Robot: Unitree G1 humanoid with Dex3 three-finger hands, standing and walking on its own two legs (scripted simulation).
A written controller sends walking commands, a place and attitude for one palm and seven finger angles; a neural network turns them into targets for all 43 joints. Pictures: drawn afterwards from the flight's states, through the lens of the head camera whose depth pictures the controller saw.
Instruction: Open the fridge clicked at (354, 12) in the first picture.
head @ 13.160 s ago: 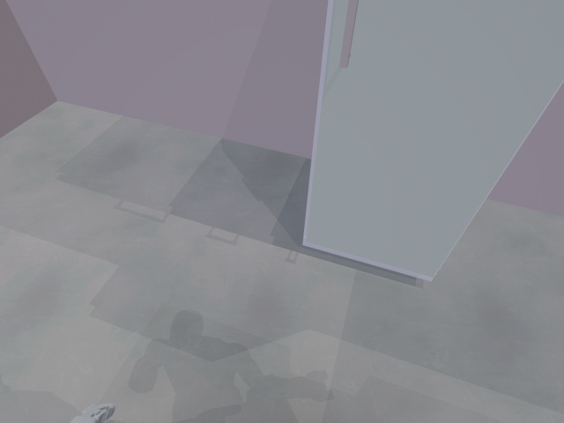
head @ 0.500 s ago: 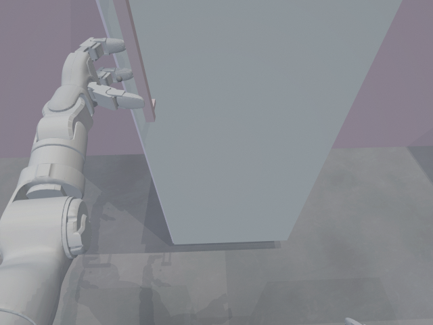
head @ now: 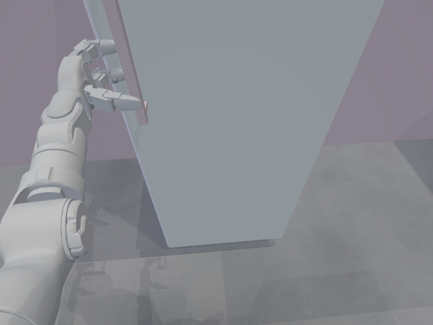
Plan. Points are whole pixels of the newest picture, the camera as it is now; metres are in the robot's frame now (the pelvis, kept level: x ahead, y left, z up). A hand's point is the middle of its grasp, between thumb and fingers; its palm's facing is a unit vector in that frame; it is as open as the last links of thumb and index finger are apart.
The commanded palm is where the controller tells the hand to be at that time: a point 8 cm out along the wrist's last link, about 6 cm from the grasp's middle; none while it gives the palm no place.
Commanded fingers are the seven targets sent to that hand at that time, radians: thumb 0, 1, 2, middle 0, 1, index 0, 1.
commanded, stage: slide the fingers in behind the handle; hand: left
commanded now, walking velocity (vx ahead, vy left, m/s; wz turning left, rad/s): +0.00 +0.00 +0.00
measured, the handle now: (124, 41) +0.52 +0.16 +0.27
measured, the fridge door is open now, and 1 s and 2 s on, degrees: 0 0 0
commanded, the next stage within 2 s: grip the handle and tug to test in 1.46 s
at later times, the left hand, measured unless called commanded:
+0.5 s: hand (129, 85) +0.46 +0.15 +0.22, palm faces +0.09 -1.00 +0.01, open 14.0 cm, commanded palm +0.44 +0.20 +0.22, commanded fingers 0.00 -0.50 0.30 -0.30 -1.20 -0.30 -1.20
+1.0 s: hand (135, 84) +0.46 +0.14 +0.22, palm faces +0.07 -1.00 +0.02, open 14.0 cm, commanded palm +0.43 +0.19 +0.22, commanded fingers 0.00 -0.50 0.30 -0.30 -1.20 -0.30 -1.20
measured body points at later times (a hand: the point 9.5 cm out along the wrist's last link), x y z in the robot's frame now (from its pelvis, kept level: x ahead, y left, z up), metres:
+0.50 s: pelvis +0.01 -0.01 +0.00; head +0.01 -0.02 +0.45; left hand +0.45 +0.20 +0.22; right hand +0.14 -0.25 -0.11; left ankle +0.01 +0.10 -0.74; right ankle -0.02 -0.11 -0.74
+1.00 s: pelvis +0.01 -0.02 +0.00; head +0.01 -0.03 +0.45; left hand +0.45 +0.19 +0.23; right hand +0.12 -0.27 -0.11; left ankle +0.01 +0.10 -0.74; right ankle -0.02 -0.11 -0.74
